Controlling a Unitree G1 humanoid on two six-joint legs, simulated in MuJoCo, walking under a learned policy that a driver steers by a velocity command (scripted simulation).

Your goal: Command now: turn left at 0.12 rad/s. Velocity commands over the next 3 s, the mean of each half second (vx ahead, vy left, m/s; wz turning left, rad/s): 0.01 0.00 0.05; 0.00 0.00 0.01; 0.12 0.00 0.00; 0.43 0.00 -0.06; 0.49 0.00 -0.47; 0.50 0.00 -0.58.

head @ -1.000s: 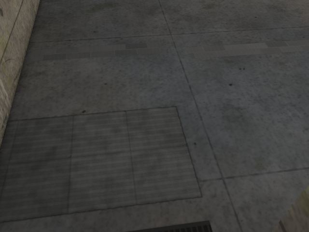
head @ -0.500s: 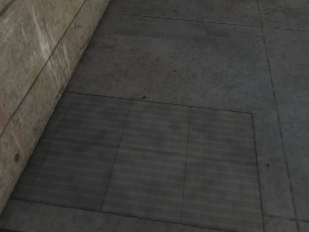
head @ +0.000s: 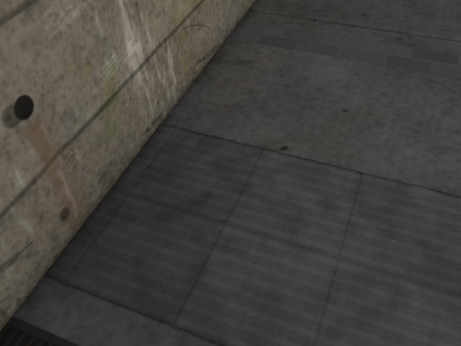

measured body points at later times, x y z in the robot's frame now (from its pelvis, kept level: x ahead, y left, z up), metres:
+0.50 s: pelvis +0.00 +0.09 +0.03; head +0.01 +0.13 +0.47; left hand +0.03 +0.36 -0.13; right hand +0.21 -0.09 -0.05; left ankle -0.04 +0.22 -0.54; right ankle +0.03 -0.06 -0.71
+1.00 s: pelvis +0.00 +0.08 +0.01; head +0.00 +0.10 +0.46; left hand -0.05 +0.27 -0.15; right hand +0.16 -0.08 -0.10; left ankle -0.04 +0.22 -0.54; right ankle +0.01 -0.03 -0.73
